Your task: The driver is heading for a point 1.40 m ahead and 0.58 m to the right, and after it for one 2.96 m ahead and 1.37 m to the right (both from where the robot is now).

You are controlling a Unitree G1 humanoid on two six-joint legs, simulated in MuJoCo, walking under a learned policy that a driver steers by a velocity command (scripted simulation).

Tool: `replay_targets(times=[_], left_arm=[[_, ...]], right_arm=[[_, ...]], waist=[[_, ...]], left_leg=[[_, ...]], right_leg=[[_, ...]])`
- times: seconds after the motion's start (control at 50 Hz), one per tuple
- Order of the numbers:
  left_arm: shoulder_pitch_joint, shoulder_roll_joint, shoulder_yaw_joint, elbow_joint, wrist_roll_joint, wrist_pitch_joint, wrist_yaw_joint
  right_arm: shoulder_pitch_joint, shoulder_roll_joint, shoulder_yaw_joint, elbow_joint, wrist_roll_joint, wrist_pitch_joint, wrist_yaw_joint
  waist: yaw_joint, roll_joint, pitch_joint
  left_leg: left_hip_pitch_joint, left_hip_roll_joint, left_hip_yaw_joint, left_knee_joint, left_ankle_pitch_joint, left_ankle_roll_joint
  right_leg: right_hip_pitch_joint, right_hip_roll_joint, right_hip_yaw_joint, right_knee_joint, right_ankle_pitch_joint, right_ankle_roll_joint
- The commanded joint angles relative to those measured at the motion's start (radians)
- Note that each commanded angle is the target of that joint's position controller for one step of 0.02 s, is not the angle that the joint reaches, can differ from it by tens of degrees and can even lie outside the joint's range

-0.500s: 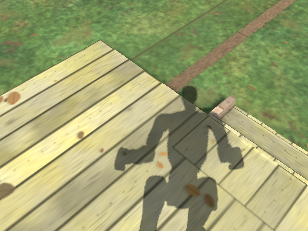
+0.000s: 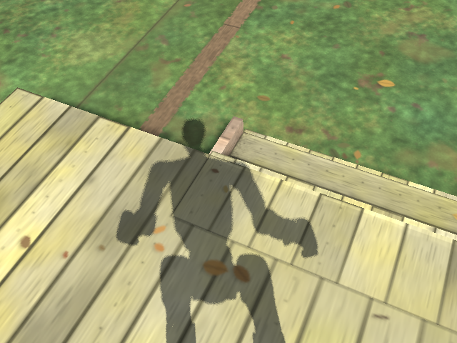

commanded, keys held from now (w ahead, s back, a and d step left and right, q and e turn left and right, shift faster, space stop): e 0.64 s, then w+e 0.20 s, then w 0.16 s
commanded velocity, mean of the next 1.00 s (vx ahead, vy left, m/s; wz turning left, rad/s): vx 0.09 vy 0.00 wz -0.57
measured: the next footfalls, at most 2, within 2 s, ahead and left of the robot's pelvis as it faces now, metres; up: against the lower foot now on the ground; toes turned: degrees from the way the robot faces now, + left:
left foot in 0.42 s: +0.09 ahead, +0.11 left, +0.00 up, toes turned -20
right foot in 0.86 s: -0.03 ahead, -0.13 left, +0.00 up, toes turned -33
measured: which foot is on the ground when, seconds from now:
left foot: up 0.00-0.40, down 0.42-0.86, up 0.88-1.00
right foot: down 0.00-0.44, up 0.46-0.84, down 0.86-1.00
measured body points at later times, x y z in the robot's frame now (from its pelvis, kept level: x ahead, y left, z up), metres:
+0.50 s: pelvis +0.01 +0.02 +0.00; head +0.04 +0.02 +0.45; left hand +0.26 +0.24 -0.08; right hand +0.08 -0.30 -0.08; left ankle +0.05 +0.13 -0.73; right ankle -0.02 -0.10 -0.70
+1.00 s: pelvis +0.03 -0.06 +0.01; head +0.03 -0.10 +0.46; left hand +0.27 +0.11 -0.08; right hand -0.01 -0.37 -0.10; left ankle +0.10 +0.07 -0.65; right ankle -0.06 -0.11 -0.73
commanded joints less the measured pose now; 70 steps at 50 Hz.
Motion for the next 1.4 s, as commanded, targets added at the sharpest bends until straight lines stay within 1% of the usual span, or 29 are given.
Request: replay_targets(times=[0.02,0.06,0.12,0.32,0.4,0.42,0.44,0.46,0.48,0.5,0.54,0.64,0.7,0.82,0.86,0.88,0.9,0.92,0.94,0.98,1.1,1.2,1.28,1.3,1.32,1.34,1.36,1.38,1.4], left_arm=[[0.05,0.199,0.055,-0.051,0.007,-0.05,0.006],[-0.022,0.165,0.037,-0.059,-0.015,-0.043,0.02],[-0.028,0.154,0.029,-0.061,-0.004,-0.039,0.033],[-0.029,0.186,0.043,-0.057,-0.01,-0.017,0.028],[-0.072,0.176,0.041,-0.062,-0.03,-0.006,0.027],[-0.065,0.158,0.036,-0.063,-0.033,-0.004,0.031],[-0.009,0.103,0.022,-0.059,-0.02,-0.005,0.031],[-0.009,0.134,0.034,-0.081,-0.029,-0.015,0.034],[0.022,0.213,0.059,-0.059,-0.01,-0.021,0.035],[0.031,0.23,0.071,-0.033,-0.021,-0.017,0.031],[0.046,0.18,0.064,-0.005,-0.022,0.003,0.035],[-0.051,0.101,0.032,-0.052,-0.03,0.003,0.023],[-0.074,0.082,0.014,-0.071,-0.025,-0.001,0.007],[0.04,0.087,0.018,-0.028,-0.028,-0.022,-0.019],[0.241,0.127,0.044,0.052,-0.035,-0.029,-0.01],[0.336,0.247,0.066,0.05,-0.026,-0.041,0.005],[0.301,0.255,0.059,0.015,-0.015,-0.075,-0.007],[0.262,0.179,0.036,0.019,-0.013,-0.096,-0.012],[0.228,0.136,0.02,0.022,-0.014,-0.109,-0.011],[0.163,0.118,0.006,0.017,-0.011,-0.109,-0.003],[0.166,0.13,0.001,0.065,0.002,-0.105,0.027],[0.231,0.144,0.005,0.133,-0.01,-0.095,0.036],[0.167,0.149,0.009,0.142,-0.016,-0.087,0.04],[0.259,0.094,-0.034,0.19,0.154,-0.122,-0.063],[0.428,-0.005,-0.052,0.17,0.157,-0.136,-0.091],[0.449,0.082,-0.034,0.192,0.087,-0.144,-0.11],[0.202,0.134,-0.005,0.129,0.036,-0.133,-0.105],[0.126,0.12,-0.01,0.101,0.038,-0.132,-0.072],[0.192,0.108,-0.021,0.127,0.077,-0.123,-0.047]], right_arm=[[-0.083,-0.109,-0.026,-0.108,0.009,-0.016,-0.014],[-0.052,-0.114,-0.032,-0.088,-0.005,-0.01,-0.022],[-0.019,-0.088,-0.025,-0.075,0.002,-0.012,-0.015],[-0.064,-0.071,-0.014,-0.101,0.012,-0.034,0.005],[0.007,-0.07,-0.02,-0.088,0.014,-0.051,0.02],[0.038,-0.093,-0.029,-0.08,0.006,-0.053,0.018],[0.052,-0.158,-0.041,-0.09,-0.011,-0.047,0.012],[0.038,-0.205,-0.047,-0.085,-0.039,-0.041,0.013],[0.006,-0.154,-0.035,-0.109,-0.032,-0.046,0.009],[-0.04,-0.102,-0.019,-0.12,-0.023,-0.044,-0.001],[-0.076,-0.077,-0.01,-0.129,-0.001,-0.037,-0.013],[0.018,-0.107,-0.017,-0.109,-0.012,-0.013,-0.028],[0.051,-0.152,-0.033,-0.098,0.006,-0.01,-0.02],[0.023,-0.174,-0.038,-0.08,0.047,-0.037,0.016],[0.038,-0.078,-0.007,-0.069,0.032,-0.045,0.025],[-0.022,0.014,0.027,-0.133,-0.013,-0.059,0.035],[-0.081,-0.055,0.009,-0.171,0.015,-0.083,0.035],[-0.095,-0.113,-0.007,-0.167,0.045,-0.095,0.043],[-0.073,-0.127,-0.011,-0.149,0.044,-0.104,0.049],[-0.043,-0.123,-0.014,-0.116,0.01,-0.111,0.052],[-0.092,-0.034,0.021,-0.095,0.006,-0.107,0.06],[-0.176,-0.021,0.031,-0.114,0.012,-0.115,0.087],[0.025,-0.096,0.0,-0.056,-0.01,-0.124,0.074],[0.116,-0.116,0.013,-0.027,-0.02,-0.111,0.05],[0.204,-0.165,0.005,-0.031,-0.042,-0.093,0.044],[0.341,-0.092,0.02,-0.042,-0.049,-0.076,0.056],[0.318,-0.118,0.005,-0.007,-0.057,-0.093,0.044],[0.175,-0.104,0.009,-0.006,-0.029,-0.112,0.043],[0.057,-0.011,0.039,-0.036,-0.003,-0.12,0.037]], waist=[[0.047,-0.181,-0.148],[0.01,-0.16,-0.132],[-0.002,-0.169,-0.162],[0.034,-0.199,-0.139],[-0.012,-0.199,-0.16],[-0.02,-0.167,-0.172],[0.013,0.026,-0.204],[0.033,0.264,-0.129],[0.031,0.176,-0.124],[0.045,0.115,-0.107],[0.041,0.082,-0.075],[-0.031,0.122,-0.103],[-0.061,0.135,-0.119],[0.017,0.106,-0.074],[0.096,-0.034,-0.127],[0.115,-0.342,-0.142],[0.128,-0.286,-0.121],[0.113,-0.218,-0.045],[0.088,-0.201,0.005],[0.051,-0.168,0.02],[0.047,-0.128,0.006],[0.077,-0.145,0.001],[-0.044,-0.161,-0.122],[-0.073,0.026,-0.268],[-0.014,0.205,-0.497],[-0.118,0.165,-0.666],[-0.133,0.016,-0.35],[-0.044,0.0,-0.155],[0.028,-0.004,-0.169]], left_leg=[[-0.305,-0.038,-0.108,0.306,-0.009,0.01],[-0.258,-0.041,-0.113,0.274,0.11,0.002],[-0.205,-0.074,-0.106,0.223,0.191,-0.014],[-0.053,-0.13,-0.137,-0.175,0.148,-0.008],[0.109,-0.14,-0.12,-0.454,0.281,0.027],[0.215,-0.084,-0.145,-0.533,0.4,0.052],[0.338,0.12,-0.321,-0.566,0.524,0.13],[0.296,0.286,-0.555,-0.608,0.672,0.31],[0.258,0.335,-0.551,-0.606,0.666,0.37],[0.234,0.271,-0.44,-0.591,0.63,0.329],[0.249,0.177,-0.299,-0.577,0.578,0.267],[0.373,0.17,-0.175,-0.577,0.676,0.294],[0.35,0.194,-0.166,-0.646,0.325,0.289],[0.184,0.2,-0.081,-0.622,0.113,0.231],[-0.016,0.113,0.045,-0.327,0.109,0.154],[-0.336,-0.018,0.129,0.106,-0.073,0.053],[-0.513,-0.077,-0.042,0.25,-0.082,0.051],[-0.549,-0.02,-0.085,0.277,0.008,0.07],[-0.543,0.008,-0.084,0.251,0.12,0.084],[-0.472,0.029,-0.081,0.166,0.267,0.071],[-0.3,-0.033,-0.014,-0.128,0.534,0.018],[-0.137,-0.09,-0.001,-0.351,0.647,0.057],[0.075,-0.139,0.011,-0.445,0.624,0.135],[0.389,-0.117,-0.013,-0.376,0.904,0.214],[0.873,0.138,-0.251,-0.296,1.193,0.486],[0.98,0.357,-0.621,-0.441,1.036,0.628],[0.643,0.289,-0.587,-0.571,0.694,0.463],[0.347,0.237,-0.435,-0.638,0.497,0.372],[0.196,0.192,-0.35,-0.701,0.444,0.339]], right_leg=[[0.27,-0.3,0.383,-0.237,0.51,-0.239],[0.208,-0.238,0.328,-0.24,0.472,-0.188],[0.195,-0.203,0.312,-0.246,0.455,-0.189],[0.147,-0.173,0.49,-0.205,0.287,-0.193],[0.14,-0.123,0.532,-0.136,0.347,-0.145],[0.079,-0.086,0.504,-0.094,0.251,-0.1],[-0.043,0.01,0.377,0.097,-0.05,-0.036],[-0.244,0.149,0.184,0.292,-0.363,0.026],[-0.259,0.066,0.185,0.509,-0.346,0.07],[-0.258,0.048,0.173,0.583,-0.272,0.086],[-0.296,0.034,0.148,0.654,-0.161,0.121],[-0.309,-0.018,0.056,0.471,-0.11,0.157],[-0.229,-0.054,0.002,0.31,-0.116,0.132],[0.075,-0.026,-0.099,-0.062,-0.014,0.014],[0.399,-0.02,-0.027,-0.16,-0.027,-0.043],[0.562,-0.296,0.439,-0.262,-0.067,-0.165],[0.491,-0.409,0.711,-0.377,-0.208,-0.314],[0.46,-0.39,0.628,-0.403,-0.236,-0.299],[0.422,-0.346,0.526,-0.401,-0.194,-0.261],[0.366,-0.27,0.376,-0.41,0.008,-0.206],[0.282,-0.167,0.109,-0.395,0.57,-0.136],[0.266,-0.18,0.095,-0.338,0.63,-0.11],[0.361,-0.167,0.116,-0.086,0.894,-0.069],[0.229,-0.1,0.087,0.05,0.845,-0.011],[-0.104,0.021,0.07,0.356,0.335,0.08],[-0.27,0.122,0.103,0.692,-0.384,0.119],[-0.336,0.056,0.149,0.819,-0.292,0.079],[-0.321,-0.026,0.124,0.786,-0.234,0.064],[-0.217,-0.085,0.133,0.684,-0.214,0.056]])
Keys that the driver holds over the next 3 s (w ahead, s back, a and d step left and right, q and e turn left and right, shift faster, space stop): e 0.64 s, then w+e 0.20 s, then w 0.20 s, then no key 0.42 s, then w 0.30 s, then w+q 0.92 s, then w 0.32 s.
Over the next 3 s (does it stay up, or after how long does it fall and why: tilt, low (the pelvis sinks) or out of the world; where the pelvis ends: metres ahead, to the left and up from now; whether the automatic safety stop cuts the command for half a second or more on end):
stays up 0.82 -0.38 -0.04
